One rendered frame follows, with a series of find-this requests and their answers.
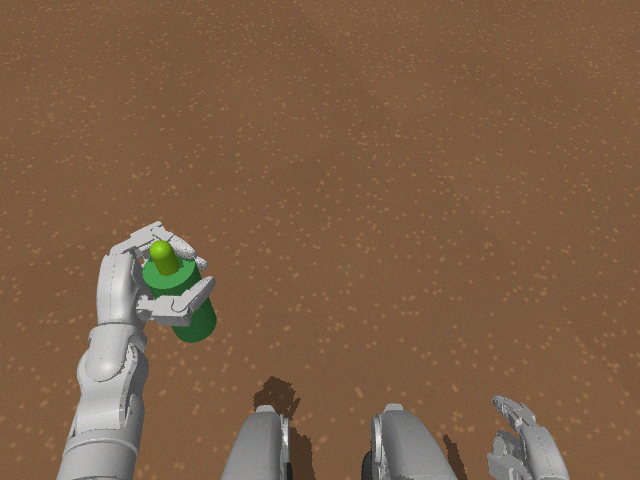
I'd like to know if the bottle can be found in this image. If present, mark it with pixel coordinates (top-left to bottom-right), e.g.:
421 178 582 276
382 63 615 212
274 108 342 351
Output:
142 240 217 343

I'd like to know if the right robot hand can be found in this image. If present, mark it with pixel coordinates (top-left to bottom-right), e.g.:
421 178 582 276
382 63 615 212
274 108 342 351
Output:
487 394 570 480

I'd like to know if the left robot hand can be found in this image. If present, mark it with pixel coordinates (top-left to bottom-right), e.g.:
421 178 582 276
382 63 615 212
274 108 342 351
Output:
96 221 216 331

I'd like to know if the left robot arm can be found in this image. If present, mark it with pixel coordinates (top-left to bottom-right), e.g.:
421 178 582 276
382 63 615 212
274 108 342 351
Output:
56 322 149 480

